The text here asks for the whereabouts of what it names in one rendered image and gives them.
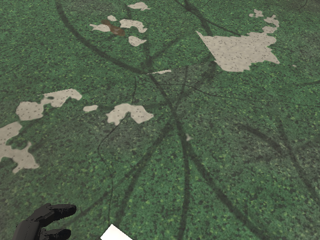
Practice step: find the left robot hand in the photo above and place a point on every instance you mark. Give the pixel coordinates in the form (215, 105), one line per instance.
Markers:
(32, 227)

